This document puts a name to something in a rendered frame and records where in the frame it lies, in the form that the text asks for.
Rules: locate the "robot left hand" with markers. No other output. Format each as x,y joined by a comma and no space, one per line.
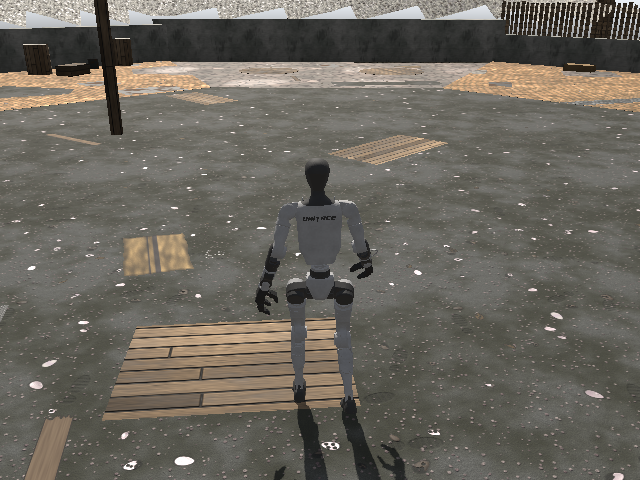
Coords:
260,299

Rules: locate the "left robot forearm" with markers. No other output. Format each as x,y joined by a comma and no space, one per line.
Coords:
269,271

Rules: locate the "robot left upper arm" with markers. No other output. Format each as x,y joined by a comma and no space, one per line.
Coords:
286,213

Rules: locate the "robot right upper arm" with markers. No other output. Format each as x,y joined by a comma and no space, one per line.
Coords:
350,210

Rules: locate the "right robot forearm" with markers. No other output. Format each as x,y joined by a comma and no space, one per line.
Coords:
365,257

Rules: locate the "right robot foot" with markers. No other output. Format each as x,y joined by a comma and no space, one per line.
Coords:
349,406

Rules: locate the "robot right shin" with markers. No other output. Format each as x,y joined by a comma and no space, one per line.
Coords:
345,361

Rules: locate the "robot right hand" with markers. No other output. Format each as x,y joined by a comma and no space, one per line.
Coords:
364,274

